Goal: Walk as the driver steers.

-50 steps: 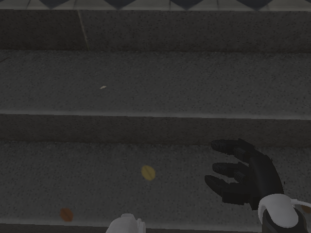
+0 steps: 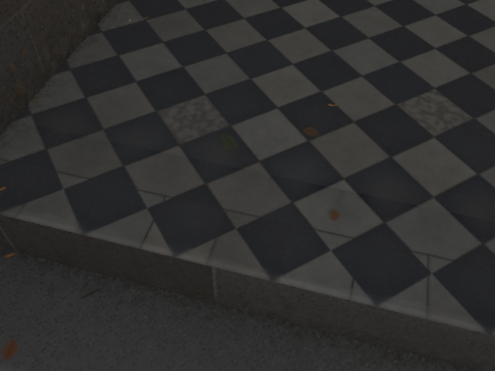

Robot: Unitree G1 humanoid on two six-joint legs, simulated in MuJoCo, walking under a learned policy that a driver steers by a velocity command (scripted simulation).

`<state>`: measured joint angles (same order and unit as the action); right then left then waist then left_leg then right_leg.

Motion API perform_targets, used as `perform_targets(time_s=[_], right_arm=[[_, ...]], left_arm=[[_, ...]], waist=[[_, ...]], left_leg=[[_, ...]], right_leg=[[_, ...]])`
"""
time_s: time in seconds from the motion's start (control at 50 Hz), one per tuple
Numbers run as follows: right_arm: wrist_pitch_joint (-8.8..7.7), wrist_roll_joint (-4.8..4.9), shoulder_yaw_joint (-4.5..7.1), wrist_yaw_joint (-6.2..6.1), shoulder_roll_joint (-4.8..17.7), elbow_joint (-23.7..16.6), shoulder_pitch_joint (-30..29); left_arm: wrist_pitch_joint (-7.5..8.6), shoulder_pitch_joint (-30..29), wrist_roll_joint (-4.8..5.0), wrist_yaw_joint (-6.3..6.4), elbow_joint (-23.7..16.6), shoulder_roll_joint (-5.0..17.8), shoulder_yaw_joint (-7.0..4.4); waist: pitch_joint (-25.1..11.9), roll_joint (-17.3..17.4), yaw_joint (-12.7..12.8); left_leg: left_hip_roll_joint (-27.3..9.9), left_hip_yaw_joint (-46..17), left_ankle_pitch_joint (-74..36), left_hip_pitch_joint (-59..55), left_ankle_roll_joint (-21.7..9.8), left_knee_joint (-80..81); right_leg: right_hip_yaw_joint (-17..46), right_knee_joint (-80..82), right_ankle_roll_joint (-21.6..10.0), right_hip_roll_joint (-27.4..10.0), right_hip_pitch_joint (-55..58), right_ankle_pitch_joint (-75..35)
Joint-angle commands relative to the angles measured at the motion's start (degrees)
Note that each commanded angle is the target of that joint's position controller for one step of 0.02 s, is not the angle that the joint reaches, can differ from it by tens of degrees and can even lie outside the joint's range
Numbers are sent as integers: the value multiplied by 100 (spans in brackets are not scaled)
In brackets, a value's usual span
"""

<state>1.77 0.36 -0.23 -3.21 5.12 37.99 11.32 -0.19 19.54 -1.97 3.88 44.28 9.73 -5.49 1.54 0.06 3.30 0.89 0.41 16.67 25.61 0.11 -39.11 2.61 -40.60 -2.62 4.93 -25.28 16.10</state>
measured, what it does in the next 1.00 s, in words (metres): steps on the spot: right foot, then left foot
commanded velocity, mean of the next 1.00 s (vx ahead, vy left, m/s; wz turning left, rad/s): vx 0.01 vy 0.00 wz -0.12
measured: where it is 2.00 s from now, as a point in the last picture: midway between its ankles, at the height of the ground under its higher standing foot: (221, 355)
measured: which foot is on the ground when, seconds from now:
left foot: down 0.00-0.42, up 0.44-0.72, down 0.74-1.00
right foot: down 0.00-0.00, up 0.02-0.42, down 0.44-1.00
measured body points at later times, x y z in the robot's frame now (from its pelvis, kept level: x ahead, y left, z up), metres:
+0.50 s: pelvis +0.01 -0.01 +0.00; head +0.01 -0.04 +0.45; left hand +0.23 +0.17 -0.09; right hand +0.04 -0.29 -0.12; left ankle +0.05 +0.10 -0.68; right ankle +0.00 -0.10 -0.71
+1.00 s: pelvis +0.01 -0.03 +0.01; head +0.04 -0.05 +0.46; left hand +0.18 +0.20 -0.08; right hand +0.09 -0.30 -0.11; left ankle +0.05 +0.08 -0.71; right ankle +0.01 -0.12 -0.72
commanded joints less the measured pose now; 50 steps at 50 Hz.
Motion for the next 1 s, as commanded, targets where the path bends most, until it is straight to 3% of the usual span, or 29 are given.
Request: perform_targets(time_s=[0.02,0.04,0.06,0.08,0.14,0.24,0.26,0.3,0.38,0.4,0.42,0.44,0.46,0.48,0.5,0.52,0.56,0.62,0.66,0.7,0.74,0.76,0.78,0.8,0.86,0.9,0.96,0.98,1.0], right_arm=[[-287,-104,381,-146,1156,-434,383],[-297,-212,422,-165,1076,-624,111],[-305,-198,295,-135,648,-577,-181],[-325,-199,275,-137,559,-539,-331],[-393,-148,293,-250,667,-490,-121],[-331,-251,432,-312,1040,-413,615],[-355,-305,468,-312,1166,-562,613],[-299,-340,453,-259,1126,-621,270],[-275,-348,544,-102,1333,-592,69],[-260,-344,532,-68,1275,-520,117],[-238,-384,541,-34,1162,-339,416],[-210,-369,479,38,876,-310,422],[-132,-189,415,-2,725,-615,88],[-81,-226,467,-35,756,-427,166],[-61,-185,461,8,765,-249,170],[-54,-168,463,50,724,-60,261],[38,-194,487,130,748,175,464],[21,-77,428,213,604,265,429],[-55,-9,439,198,641,205,256],[-171,-79,443,168,631,261,534],[-254,-136,486,168,822,228,642],[-286,-218,606,147,1208,192,661],[-297,-130,652,109,1243,113,762],[-290,-140,613,85,1150,-12,721],[-274,-247,590,19,1134,-135,474],[-156,-222,647,18,1275,-67,404],[-140,-101,669,26,1284,-196,-49],[-158,-74,660,63,1205,-244,-171],[-187,-50,588,113,885,-347,-266]], left_arm=[[-5,-101,252,-14,-676,212,-129],[27,395,119,22,-525,424,-177],[8,345,33,-45,-395,647,-237],[-59,34,18,-98,-441,664,-252],[-210,-257,-39,-251,-481,551,-185],[-284,-1053,6,-305,-1009,475,-7],[-277,-1224,10,-321,-1084,510,-8],[-312,-925,30,-329,-950,392,41],[-308,-659,149,-195,-1059,467,47],[-268,-506,150,-156,-987,529,31],[-169,-389,111,-147,-971,656,10],[-7,-163,8,-189,-1037,892,-27],[2,-120,-48,-88,-1312,1215,-87],[-17,-264,-73,-48,-1374,938,0],[-13,-642,-73,-47,-1390,606,153],[14,-917,-92,-66,-1398,316,288],[80,-874,-44,-34,-1242,118,398],[114,-374,-87,70,-1063,313,358],[83,-252,-8,142,-1046,603,246],[74,-209,135,187,-1009,855,123],[104,-311,232,131,-996,884,61],[105,-487,255,122,-1139,663,98],[64,-625,260,104,-1200,496,143],[20,-647,307,117,-1195,416,153],[5,-712,246,42,-1206,374,166],[29,-676,132,-5,-1169,359,177],[48,-54,190,17,-975,224,232],[63,212,170,49,-902,301,225],[97,500,49,86,-920,714,144]], waist=[[-490,1529,-384],[-1021,1461,-201],[-775,600,-53],[-367,326,18],[-261,200,-113],[-269,842,-561],[-467,877,-640],[-666,1097,-520],[-472,1064,-384],[-540,886,-322],[-351,310,-301],[-318,-820,-122],[-689,-2067,154],[-792,-1380,40],[-369,-1001,-173],[-243,-856,-341],[-157,-565,-451],[-91,-542,-250],[-92,-767,-128],[-160,-773,-316],[-313,-320,-476],[-403,528,-443],[-495,1240,-571],[-450,1357,-635],[-290,979,-644],[-352,621,-525],[-516,728,-167],[-686,457,-41],[-706,-575,122]], left_leg=[[-2211,-2639,-838,-1688,-792,2369],[-2755,-3600,-841,-1112,-1412,2714],[-2291,-2977,239,-853,-1609,2643],[-1861,-2117,542,-520,-1475,2472],[-1246,-981,-148,-941,-1269,1953],[-1516,-836,-127,-2095,-1560,1865],[-1846,-1052,-393,-2183,-1576,1889],[-1605,-266,-778,-1455,-1407,1610],[-1857,-118,-523,-743,-1115,1281],[-1712,81,-26,-581,-946,1044],[-1407,330,245,-189,-703,360],[-978,759,1011,802,-322,-1205],[-307,272,1521,1380,21,-2320],[-490,-220,1062,842,176,-3167],[-509,-266,605,757,241,-3390],[-517,-289,380,564,261,-3394],[-354,-153,319,374,175,-2932],[-115,42,1092,189,26,-1122],[51,180,1392,108,-92,-14],[98,354,259,-464,-221,902],[-148,-158,-1003,-1197,-383,1254],[-535,-819,-1784,-1456,-603,925],[-1133,-1839,-1897,-1322,-1152,1352],[-1489,-2505,-1771,-1211,-1554,1777],[-1475,-2535,-2186,-1205,-1859,1826],[-1002,-2040,-2242,-1521,-1511,1562],[-650,-1742,-2332,-796,-1059,1117],[-450,-1692,-1357,-195,-834,968],[47,-1277,434,994,-547,5]], right_leg=[[-34,-1739,-13,208,-1700,1918],[120,-3432,227,-108,-1237,1849],[231,-4115,351,-255,-1226,1250],[234,-4252,438,-355,-1307,969],[11,-4423,536,-311,-1646,356],[-308,-2699,778,-380,-2149,987],[-73,-2590,724,-586,-1952,945],[-530,-1964,509,-582,-845,999],[-1068,-370,229,-454,412,576],[-1070,238,146,-374,796,523],[-665,907,125,-401,1186,220],[895,1645,-7,-1357,1750,-408],[2741,2274,-1037,-2585,1513,-1170],[2585,2510,-1448,-2618,883,-583],[2005,2558,-1441,-2346,426,201],[1542,2484,-1279,-2057,263,267],[793,2206,-1054,-1621,527,-587],[493,1966,-923,-1604,1464,-1743],[566,1822,-1011,-1691,1900,-1728],[443,1477,-944,-1793,1711,-1959],[205,1074,-596,-1679,1037,-1512],[-246,629,-309,-1276,392,-595],[-809,-191,41,-677,159,381],[-723,-574,200,-384,51,830],[-195,-1502,253,-407,-375,1476],[-369,-726,179,-284,-456,1801],[-664,957,52,-118,855,259],[-486,1422,-6,-287,1660,-22],[681,2215,-174,-1305,2560,568]])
